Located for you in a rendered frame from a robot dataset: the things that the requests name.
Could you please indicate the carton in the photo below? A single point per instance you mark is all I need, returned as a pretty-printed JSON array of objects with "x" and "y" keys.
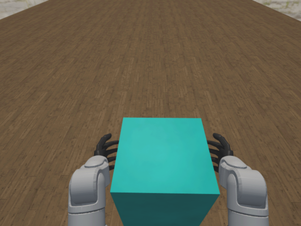
[{"x": 163, "y": 174}]

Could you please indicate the right robot hand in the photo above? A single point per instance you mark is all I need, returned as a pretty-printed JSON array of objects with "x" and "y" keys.
[{"x": 224, "y": 149}]

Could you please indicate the robot right forearm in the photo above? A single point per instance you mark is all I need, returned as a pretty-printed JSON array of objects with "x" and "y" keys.
[{"x": 247, "y": 198}]

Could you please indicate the robot left forearm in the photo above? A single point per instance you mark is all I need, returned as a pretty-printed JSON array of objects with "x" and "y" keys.
[{"x": 87, "y": 199}]

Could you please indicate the left robot hand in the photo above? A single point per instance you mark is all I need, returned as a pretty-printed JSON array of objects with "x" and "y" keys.
[{"x": 102, "y": 146}]

